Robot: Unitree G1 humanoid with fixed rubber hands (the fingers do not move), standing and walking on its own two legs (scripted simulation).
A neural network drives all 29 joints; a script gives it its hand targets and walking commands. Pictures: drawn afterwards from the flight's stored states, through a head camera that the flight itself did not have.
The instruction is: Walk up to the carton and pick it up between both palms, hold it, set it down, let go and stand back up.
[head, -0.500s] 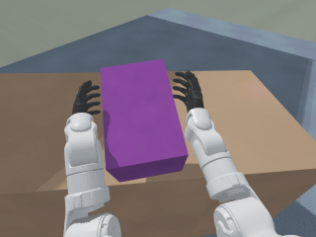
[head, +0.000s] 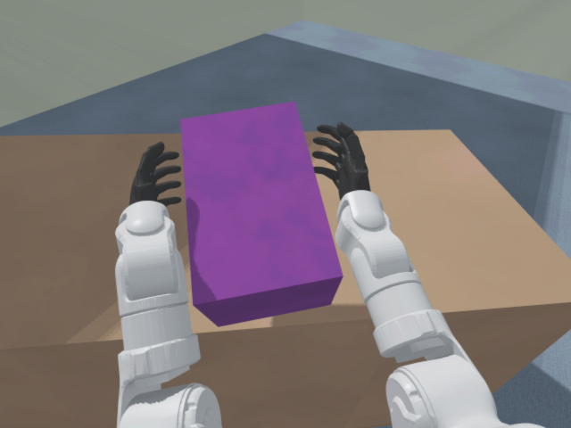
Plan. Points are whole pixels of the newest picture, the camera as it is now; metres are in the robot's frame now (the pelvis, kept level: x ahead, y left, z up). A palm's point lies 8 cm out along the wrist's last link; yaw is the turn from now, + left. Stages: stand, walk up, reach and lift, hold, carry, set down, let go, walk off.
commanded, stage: hold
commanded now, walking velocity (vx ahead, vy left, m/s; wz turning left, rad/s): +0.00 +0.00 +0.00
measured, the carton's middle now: (256, 213) +0.39 +0.02 +0.12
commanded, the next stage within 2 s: none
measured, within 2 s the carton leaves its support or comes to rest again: neither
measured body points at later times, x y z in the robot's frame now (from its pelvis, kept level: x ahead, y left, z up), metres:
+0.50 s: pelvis +0.00 +0.00 +0.00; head -0.04 +0.03 +0.45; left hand +0.36 +0.15 +0.18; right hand +0.37 -0.11 +0.20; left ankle +0.05 +0.12 -0.75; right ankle +0.01 -0.09 -0.75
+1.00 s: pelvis +0.00 +0.00 +0.00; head -0.04 +0.03 +0.45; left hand +0.36 +0.15 +0.18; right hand +0.37 -0.11 +0.19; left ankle +0.05 +0.12 -0.75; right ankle +0.01 -0.09 -0.75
